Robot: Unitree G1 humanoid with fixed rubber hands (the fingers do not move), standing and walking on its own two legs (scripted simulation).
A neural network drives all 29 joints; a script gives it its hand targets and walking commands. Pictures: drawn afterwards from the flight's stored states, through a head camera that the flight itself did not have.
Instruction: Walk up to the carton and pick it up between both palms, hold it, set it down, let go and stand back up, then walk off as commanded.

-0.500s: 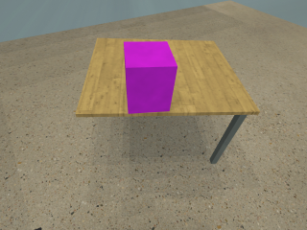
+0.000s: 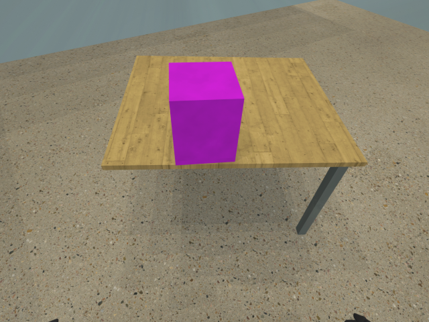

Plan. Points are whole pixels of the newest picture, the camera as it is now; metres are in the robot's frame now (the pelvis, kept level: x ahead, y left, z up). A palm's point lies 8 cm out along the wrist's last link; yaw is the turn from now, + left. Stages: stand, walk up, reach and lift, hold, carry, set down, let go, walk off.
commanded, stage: walk off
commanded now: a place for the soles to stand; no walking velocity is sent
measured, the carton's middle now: (203, 114) +0.75 +0.01 -0.04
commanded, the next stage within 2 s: stand in 0.46 s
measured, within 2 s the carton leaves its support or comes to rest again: neither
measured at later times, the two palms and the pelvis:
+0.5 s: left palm out of the picture +0.10 +0.30 -0.08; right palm out of the picture +0.10 -0.31 -0.08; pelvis -0.01 +0.00 +0.00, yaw +0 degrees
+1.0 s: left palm out of the picture +0.12 +0.30 -0.07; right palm out of the picture +0.10 -0.30 -0.09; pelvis +0.00 +0.00 +0.00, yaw +0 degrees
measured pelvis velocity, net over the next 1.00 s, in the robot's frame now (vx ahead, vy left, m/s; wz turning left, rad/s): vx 0.00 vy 0.00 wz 0.01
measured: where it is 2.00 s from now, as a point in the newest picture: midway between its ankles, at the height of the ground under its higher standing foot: outside the picture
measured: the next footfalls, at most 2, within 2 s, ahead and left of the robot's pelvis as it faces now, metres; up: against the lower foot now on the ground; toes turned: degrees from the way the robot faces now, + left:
none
